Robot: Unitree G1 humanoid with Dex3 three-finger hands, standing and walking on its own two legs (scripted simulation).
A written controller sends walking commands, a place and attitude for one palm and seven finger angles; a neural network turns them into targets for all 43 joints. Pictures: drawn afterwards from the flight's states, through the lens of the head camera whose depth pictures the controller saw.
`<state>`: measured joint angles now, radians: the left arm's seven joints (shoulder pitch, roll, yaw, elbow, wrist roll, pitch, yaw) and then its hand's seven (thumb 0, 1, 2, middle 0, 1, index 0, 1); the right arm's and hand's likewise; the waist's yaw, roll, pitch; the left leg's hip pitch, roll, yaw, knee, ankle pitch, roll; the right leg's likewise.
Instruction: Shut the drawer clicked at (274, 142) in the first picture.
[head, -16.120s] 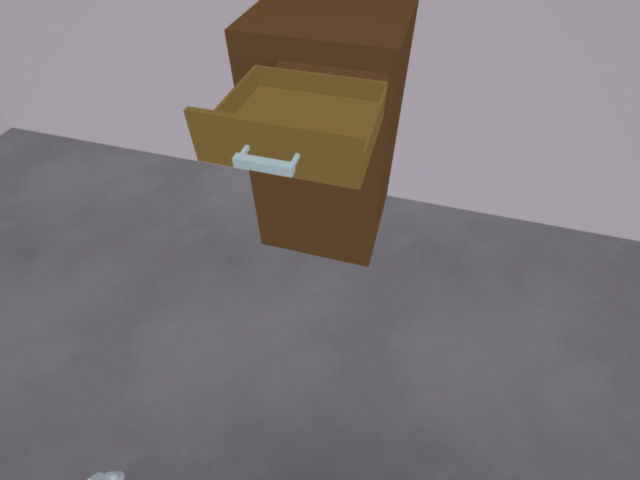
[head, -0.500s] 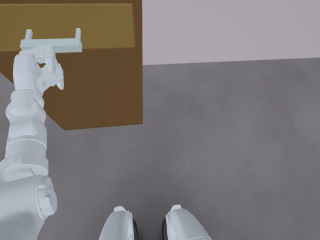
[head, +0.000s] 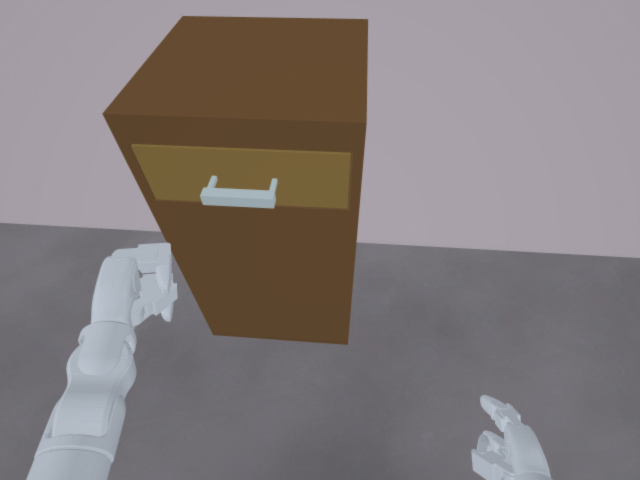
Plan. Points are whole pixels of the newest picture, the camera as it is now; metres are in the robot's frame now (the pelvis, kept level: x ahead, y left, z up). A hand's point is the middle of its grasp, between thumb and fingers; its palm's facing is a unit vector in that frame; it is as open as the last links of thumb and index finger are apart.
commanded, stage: draw the hand back to the body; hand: left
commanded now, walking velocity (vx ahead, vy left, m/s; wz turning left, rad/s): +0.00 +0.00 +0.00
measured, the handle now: (241, 189) +0.62 +0.20 -0.04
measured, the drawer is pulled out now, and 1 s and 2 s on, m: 0.00 0.00 0.00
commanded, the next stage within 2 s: step back with the hand held close in 0.68 s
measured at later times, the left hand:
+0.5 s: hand (56, 364) +0.18 +0.23 +0.18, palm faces +0.37 -0.84 -0.40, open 3.2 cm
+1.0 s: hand (46, 377) +0.17 +0.23 +0.18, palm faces +0.35 -0.81 -0.47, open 3.2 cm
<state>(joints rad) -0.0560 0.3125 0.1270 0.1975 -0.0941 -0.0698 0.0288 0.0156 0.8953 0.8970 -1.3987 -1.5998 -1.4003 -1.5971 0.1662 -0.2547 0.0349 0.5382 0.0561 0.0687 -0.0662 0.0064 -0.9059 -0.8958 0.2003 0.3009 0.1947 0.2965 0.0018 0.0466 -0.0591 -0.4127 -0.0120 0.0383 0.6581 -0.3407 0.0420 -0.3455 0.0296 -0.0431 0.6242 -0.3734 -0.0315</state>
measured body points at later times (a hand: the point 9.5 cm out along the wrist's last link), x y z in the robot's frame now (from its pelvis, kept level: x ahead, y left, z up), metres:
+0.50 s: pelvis +0.00 -0.01 +0.02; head -0.02 -0.04 +0.47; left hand +0.16 +0.27 +0.20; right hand +0.19 -0.23 -0.07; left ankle +0.00 +0.09 -0.72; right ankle -0.03 -0.10 -0.72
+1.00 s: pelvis -0.02 -0.01 +0.02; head -0.02 -0.04 +0.47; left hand +0.15 +0.27 +0.21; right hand +0.17 -0.25 -0.07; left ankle +0.00 +0.09 -0.72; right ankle -0.03 -0.10 -0.72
